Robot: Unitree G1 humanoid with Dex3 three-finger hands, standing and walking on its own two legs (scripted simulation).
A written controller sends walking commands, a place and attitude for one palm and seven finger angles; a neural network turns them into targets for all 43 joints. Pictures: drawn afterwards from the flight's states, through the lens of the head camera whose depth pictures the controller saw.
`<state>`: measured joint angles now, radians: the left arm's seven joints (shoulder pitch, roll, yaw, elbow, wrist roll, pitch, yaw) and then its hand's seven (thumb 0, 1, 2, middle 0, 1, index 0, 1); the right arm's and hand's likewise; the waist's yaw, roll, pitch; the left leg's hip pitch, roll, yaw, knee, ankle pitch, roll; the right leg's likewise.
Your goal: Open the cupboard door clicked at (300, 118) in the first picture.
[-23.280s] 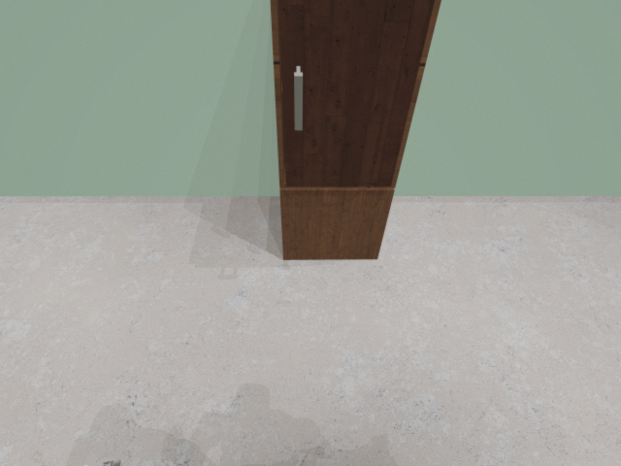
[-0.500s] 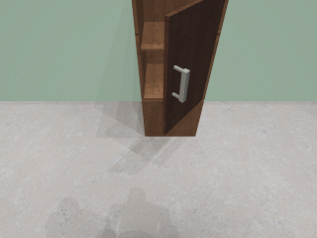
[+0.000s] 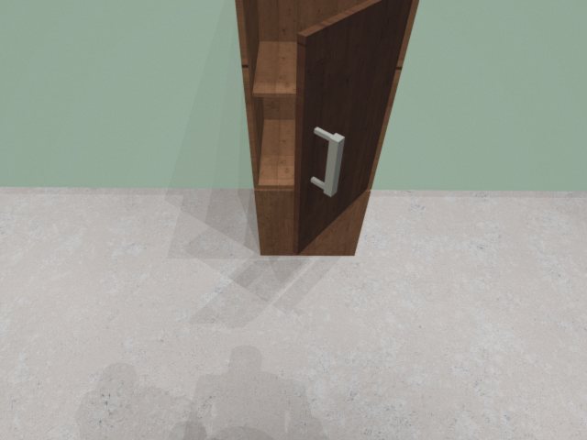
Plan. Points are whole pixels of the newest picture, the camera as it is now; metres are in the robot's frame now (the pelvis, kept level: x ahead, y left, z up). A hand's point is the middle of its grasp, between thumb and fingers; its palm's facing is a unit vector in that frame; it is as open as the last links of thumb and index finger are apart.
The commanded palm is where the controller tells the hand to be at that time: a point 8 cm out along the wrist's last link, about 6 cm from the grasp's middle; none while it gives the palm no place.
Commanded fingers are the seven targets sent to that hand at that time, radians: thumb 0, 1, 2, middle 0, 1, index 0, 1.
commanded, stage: look to check the result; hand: left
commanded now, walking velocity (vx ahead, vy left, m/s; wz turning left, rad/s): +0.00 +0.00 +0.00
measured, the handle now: (325, 162) +0.65 -0.03 -0.02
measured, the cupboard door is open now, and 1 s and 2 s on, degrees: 49 49 49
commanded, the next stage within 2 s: walk to a spot facing it in 0.44 s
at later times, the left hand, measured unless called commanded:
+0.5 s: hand out of the picture +0.01 +0.17 -0.17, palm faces +0.03 -0.98 -0.20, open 7.4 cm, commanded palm none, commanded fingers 0.00 0.90 0.90 -0.20 -0.30 -0.20 -0.30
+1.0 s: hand out of the picture +0.08 +0.18 -0.18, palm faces -0.12 -0.96 -0.27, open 7.4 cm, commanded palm none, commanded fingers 0.00 0.90 0.90 -0.20 -0.30 -0.20 -0.30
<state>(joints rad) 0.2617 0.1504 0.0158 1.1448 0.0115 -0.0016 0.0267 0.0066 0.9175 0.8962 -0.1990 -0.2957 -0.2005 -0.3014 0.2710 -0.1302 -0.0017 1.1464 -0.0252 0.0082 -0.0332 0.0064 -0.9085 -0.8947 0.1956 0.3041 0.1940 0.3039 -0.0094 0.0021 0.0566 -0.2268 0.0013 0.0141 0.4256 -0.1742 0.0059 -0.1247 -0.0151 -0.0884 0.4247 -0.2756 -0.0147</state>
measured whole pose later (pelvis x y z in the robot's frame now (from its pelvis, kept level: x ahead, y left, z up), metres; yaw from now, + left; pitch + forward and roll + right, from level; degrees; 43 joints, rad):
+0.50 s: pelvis +0.02 -0.01 +0.00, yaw +0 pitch -1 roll +0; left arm 0.26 0.16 0.01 1.15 0.01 -0.01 0.02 0.00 0.91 0.90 -0.20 -0.30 -0.20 -0.30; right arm 0.22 -0.16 0.00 1.15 -0.02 0.00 -0.04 0.01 -0.91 -0.89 0.20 0.30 0.19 0.30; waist 0.00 0.00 0.06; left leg -0.18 0.00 0.01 0.40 -0.19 0.00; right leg -0.08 -0.01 -0.09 0.39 -0.28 -0.02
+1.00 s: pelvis +0.00 -0.02 -0.02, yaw -10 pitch +0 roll +2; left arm 0.21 0.21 0.08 1.00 0.03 0.06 -0.01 0.01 0.91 0.90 -0.20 -0.30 -0.20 -0.30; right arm 0.21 -0.20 -0.06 1.01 -0.03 0.03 -0.05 0.01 -0.91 -0.89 0.20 0.30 0.20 0.30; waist 0.02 0.01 0.10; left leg -0.29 0.10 0.17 0.61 -0.31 -0.03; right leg -0.28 0.02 -0.01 0.66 -0.38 -0.04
